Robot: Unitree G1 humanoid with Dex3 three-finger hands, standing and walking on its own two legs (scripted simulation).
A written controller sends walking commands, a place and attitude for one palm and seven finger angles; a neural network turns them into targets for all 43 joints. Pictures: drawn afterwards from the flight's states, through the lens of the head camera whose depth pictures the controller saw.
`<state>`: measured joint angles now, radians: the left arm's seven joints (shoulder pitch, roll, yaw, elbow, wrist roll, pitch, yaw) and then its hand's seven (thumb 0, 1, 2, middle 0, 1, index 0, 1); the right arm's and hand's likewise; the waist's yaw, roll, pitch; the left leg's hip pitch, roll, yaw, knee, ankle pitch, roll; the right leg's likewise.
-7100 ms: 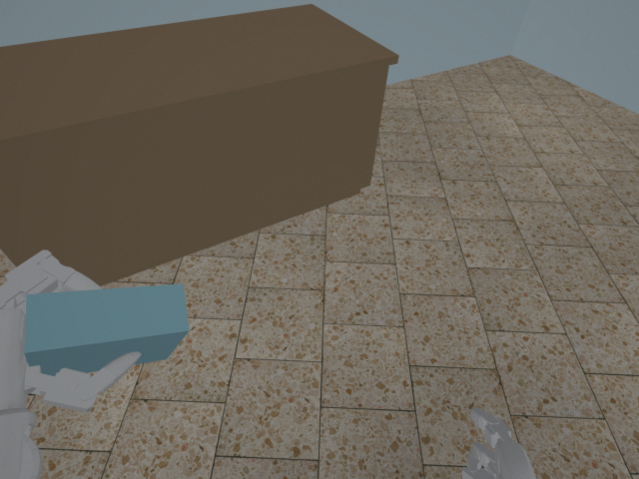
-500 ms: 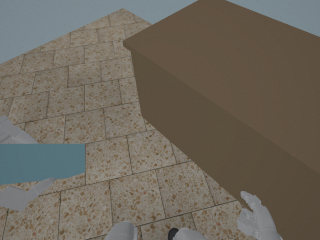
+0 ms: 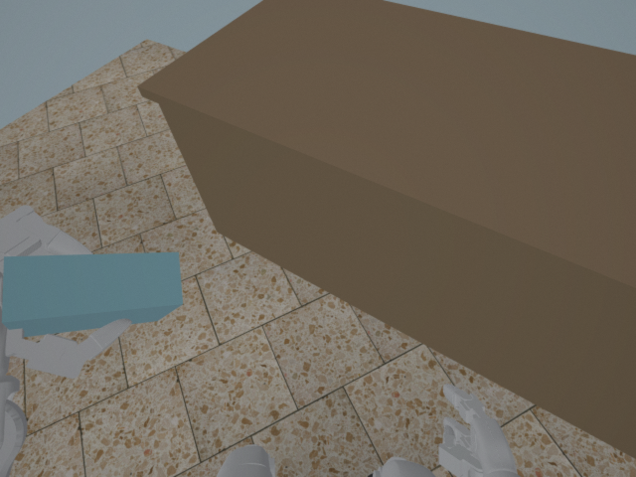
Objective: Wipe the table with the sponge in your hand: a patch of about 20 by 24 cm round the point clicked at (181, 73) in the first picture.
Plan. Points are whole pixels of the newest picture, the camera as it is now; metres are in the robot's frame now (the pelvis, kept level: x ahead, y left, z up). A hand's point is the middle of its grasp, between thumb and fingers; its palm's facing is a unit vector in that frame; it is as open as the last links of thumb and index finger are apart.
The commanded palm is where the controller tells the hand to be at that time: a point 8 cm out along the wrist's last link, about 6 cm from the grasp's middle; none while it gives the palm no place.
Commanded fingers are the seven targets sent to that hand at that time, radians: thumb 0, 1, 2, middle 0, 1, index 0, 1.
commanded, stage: turn to face it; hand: left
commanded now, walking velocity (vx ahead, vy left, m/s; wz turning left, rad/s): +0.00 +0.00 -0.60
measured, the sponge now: (121, 293) +0.25 +0.20 +0.16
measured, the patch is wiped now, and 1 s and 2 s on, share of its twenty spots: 0.00 0.00 0.00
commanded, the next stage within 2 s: take the last steps up to it in 1.38 s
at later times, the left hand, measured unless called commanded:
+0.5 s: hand (175, 343) +0.20 +0.13 +0.18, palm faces +0.16 -0.87 -0.47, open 9.3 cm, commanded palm +0.16 +0.17 +0.20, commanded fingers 0.00 0.10 1.30 -1.20 -1.60 -1.20 -1.60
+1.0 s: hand (331, 403) +0.16 +0.00 +0.19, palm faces -0.16 -0.87 -0.47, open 9.3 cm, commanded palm +0.14 +0.07 +0.20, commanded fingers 0.00 0.10 1.30 -1.20 -1.60 -1.20 -1.60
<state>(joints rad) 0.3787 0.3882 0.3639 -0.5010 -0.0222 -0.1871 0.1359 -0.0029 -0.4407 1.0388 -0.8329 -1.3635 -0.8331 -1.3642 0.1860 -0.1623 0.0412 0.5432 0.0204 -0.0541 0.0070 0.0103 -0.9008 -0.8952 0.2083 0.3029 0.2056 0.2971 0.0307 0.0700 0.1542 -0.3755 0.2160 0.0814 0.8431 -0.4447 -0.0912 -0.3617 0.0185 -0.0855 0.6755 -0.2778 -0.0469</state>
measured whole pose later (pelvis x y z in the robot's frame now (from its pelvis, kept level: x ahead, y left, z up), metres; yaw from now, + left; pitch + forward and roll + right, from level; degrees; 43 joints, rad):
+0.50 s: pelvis -0.08 -0.04 +0.01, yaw -19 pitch -1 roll +2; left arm 0.47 0.37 0.38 -0.50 -0.03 -0.18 0.14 0.00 -0.44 1.04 -0.83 -1.36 -0.83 -1.36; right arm 0.21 -0.21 0.00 0.51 0.03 -0.02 -0.03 0.01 -0.91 -0.90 0.20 0.30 0.20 0.30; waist 0.05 0.00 0.08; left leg -0.24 0.13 0.13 0.57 -0.30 -0.08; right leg -0.47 0.02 -0.03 0.88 -0.43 0.04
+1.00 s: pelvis -0.16 -0.07 +0.02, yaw -36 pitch +3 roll +4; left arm 0.51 0.40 0.38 -0.53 -0.05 -0.19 0.15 0.00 -0.44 1.04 -0.83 -1.36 -0.83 -1.36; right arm 0.16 -0.28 -0.03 0.55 0.01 0.09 -0.01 0.01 -0.91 -0.90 0.20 0.30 0.20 0.30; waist 0.01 -0.06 0.04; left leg -0.29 -0.02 0.03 0.64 -0.49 -0.04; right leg -0.41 0.15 0.15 0.34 0.03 -0.11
